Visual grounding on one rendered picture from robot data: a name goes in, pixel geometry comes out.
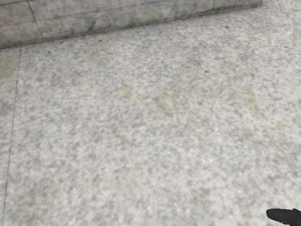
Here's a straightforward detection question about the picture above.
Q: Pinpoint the robot right hand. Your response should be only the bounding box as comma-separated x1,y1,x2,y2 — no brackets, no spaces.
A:
266,208,301,226

